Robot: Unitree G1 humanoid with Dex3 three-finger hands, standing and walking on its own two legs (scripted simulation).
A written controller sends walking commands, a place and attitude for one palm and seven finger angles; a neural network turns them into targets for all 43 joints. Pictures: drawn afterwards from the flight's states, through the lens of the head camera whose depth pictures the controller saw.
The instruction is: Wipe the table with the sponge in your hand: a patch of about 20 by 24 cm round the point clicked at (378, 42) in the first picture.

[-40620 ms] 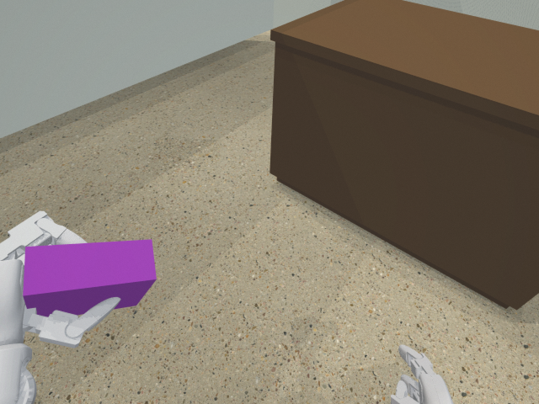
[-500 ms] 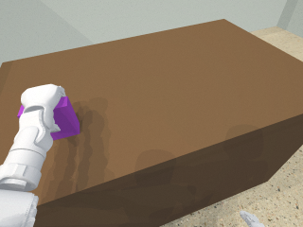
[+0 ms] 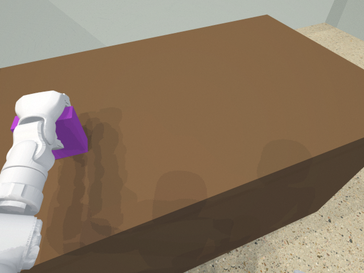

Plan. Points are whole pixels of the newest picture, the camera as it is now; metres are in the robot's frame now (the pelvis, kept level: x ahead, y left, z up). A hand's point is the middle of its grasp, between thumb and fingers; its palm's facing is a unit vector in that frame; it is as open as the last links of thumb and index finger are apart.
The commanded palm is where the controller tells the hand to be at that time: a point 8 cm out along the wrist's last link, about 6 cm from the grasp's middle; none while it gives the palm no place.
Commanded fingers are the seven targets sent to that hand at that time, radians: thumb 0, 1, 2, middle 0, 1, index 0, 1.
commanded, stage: slide across to the middle lane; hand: left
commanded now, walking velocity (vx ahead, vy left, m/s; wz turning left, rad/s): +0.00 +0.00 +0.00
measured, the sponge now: (57, 140) +0.39 +0.33 +0.08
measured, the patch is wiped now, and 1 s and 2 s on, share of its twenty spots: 0.30 0.40 0.50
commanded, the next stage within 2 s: wipe back along the middle lane in 0.50 s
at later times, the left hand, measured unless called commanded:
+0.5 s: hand (80, 118) +0.42 +0.27 +0.13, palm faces +0.00 -0.02 -1.00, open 9.3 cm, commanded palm +0.39 +0.25 +0.18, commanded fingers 0.00 0.10 1.30 -1.20 -1.60 -1.20 -1.60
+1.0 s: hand (95, 130) +0.38 +0.22 +0.13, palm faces +0.02 -0.01 -1.00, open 9.3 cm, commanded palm +0.35 +0.21 +0.17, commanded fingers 0.00 0.10 1.30 -1.20 -1.60 -1.20 -1.60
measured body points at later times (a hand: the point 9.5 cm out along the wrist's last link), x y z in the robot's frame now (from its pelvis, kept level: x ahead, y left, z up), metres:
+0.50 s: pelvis +0.02 +0.00 +0.00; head +0.03 -0.02 +0.45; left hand +0.41 +0.26 +0.18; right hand +0.22 -0.22 -0.10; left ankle +0.02 +0.09 -0.74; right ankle -0.01 -0.12 -0.74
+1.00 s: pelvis +0.01 -0.02 +0.00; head +0.00 -0.06 +0.45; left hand +0.38 +0.21 +0.18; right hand +0.22 -0.25 -0.10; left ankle +0.02 +0.09 -0.74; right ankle -0.01 -0.12 -0.74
